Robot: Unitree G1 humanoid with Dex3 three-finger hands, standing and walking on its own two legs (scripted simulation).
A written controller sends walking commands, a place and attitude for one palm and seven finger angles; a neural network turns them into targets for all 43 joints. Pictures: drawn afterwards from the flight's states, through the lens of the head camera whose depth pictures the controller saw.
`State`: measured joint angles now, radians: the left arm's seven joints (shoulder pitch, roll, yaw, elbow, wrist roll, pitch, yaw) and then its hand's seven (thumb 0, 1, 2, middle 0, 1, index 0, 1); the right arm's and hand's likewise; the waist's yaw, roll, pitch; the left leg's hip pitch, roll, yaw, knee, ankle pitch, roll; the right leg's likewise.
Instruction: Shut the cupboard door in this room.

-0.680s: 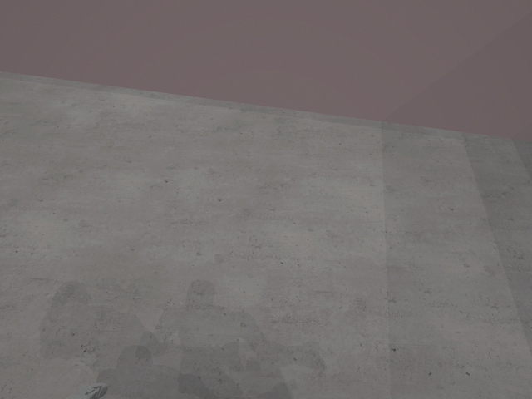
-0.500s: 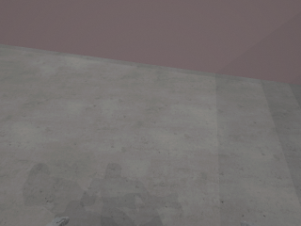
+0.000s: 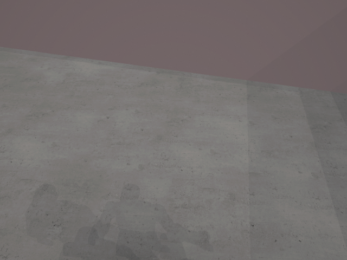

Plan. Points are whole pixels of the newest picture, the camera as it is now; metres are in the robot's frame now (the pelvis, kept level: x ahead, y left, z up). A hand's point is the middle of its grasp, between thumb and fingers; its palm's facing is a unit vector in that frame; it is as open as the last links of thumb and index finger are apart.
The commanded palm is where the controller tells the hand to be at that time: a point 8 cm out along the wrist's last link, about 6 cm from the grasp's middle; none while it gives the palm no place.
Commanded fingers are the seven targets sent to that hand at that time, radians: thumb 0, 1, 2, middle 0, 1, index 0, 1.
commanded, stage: stand and wait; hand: left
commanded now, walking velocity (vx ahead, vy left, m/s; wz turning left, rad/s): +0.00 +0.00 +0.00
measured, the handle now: out of the picture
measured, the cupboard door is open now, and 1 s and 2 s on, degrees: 83 83 83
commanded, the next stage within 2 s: turn or walk to find it in 0.22 s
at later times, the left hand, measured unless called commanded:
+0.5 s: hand out of the picture +0.06 +0.23 -0.17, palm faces +0.03 -0.95 -0.30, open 7.4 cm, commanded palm none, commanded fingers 0.00 0.90 0.90 -0.20 -0.30 -0.20 -0.30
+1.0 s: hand out of the picture -0.03 +0.19 -0.16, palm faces +0.27 -0.92 -0.30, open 7.4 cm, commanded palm none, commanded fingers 0.00 0.90 0.90 -0.20 -0.30 -0.20 -0.30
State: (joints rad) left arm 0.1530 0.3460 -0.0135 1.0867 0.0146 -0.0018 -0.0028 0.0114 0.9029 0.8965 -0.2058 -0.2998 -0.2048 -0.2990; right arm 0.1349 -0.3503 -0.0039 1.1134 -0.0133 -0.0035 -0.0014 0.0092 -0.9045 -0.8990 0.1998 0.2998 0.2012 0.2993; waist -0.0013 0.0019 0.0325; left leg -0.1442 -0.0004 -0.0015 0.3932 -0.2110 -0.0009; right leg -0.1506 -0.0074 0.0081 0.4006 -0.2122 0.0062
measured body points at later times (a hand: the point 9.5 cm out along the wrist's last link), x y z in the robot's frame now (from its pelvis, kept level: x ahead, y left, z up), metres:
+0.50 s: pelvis -0.01 +0.00 -0.01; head +0.00 +0.00 +0.44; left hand +0.06 +0.28 -0.14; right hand +0.07 -0.27 -0.15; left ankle +0.00 +0.12 -0.74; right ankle +0.01 -0.12 -0.74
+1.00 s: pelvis -0.06 -0.03 -0.01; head -0.04 -0.05 +0.44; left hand -0.05 +0.24 -0.14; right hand +0.05 -0.27 -0.17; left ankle -0.03 +0.11 -0.70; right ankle -0.04 -0.14 -0.74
